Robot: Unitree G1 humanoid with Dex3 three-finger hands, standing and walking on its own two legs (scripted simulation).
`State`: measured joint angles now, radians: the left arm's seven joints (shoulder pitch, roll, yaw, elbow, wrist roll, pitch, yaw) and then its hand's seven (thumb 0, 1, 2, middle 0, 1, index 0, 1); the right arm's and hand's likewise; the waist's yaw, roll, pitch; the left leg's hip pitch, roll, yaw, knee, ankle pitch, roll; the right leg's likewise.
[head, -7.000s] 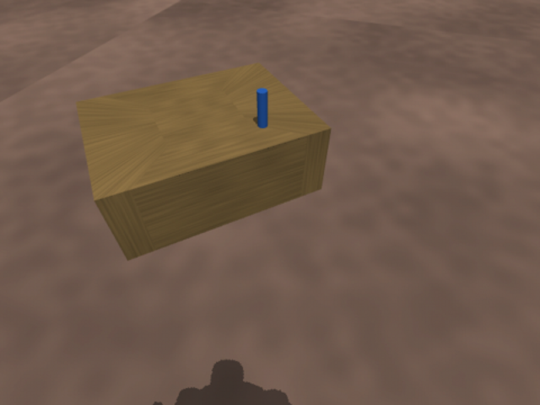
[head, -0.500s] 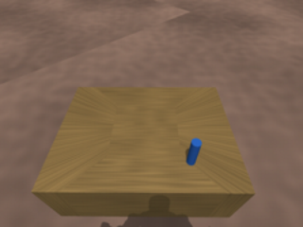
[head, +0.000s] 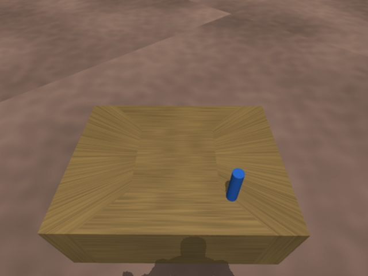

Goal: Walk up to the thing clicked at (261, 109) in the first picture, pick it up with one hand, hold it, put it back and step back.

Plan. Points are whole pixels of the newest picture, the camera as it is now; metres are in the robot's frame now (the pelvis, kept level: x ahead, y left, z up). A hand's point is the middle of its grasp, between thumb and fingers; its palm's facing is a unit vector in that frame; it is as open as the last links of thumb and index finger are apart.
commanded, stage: stand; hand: right
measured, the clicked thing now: (234, 185) +0.53 -0.18 -0.31
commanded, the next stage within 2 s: go down in 0.58 s
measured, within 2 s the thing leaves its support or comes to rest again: neither
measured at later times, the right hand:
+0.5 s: hand out of the picture +0.06 -0.25 -0.16, palm faces -0.03 +0.94 -0.33, open 7.4 cm
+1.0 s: hand out of the picture +0.17 -0.26 -0.15, palm faces +0.05 +0.94 -0.33, open 12.5 cm
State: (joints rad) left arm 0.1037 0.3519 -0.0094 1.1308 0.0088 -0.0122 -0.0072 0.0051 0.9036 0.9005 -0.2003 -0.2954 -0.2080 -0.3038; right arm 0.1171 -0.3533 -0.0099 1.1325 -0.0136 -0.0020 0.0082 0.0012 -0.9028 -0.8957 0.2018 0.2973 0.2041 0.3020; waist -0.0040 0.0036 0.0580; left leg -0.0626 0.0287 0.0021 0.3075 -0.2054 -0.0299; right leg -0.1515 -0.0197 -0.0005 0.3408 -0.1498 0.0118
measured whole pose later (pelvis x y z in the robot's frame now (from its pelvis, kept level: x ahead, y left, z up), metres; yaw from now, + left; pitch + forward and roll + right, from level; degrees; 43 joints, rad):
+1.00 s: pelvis +0.00 +0.00 -0.02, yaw +1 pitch +4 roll +1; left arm 0.22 0.24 0.00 0.76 -0.03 -0.03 0.05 0.01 0.91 0.90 -0.21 -0.30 -0.22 -0.31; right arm -0.03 -0.36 -0.19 0.96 -0.08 0.08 0.05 0.00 -0.32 -0.31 0.09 0.06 0.08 0.07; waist 0.01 0.02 0.02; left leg -0.31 0.01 -0.01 0.54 -0.30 -0.02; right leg -0.39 -0.04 0.00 0.56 -0.24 0.02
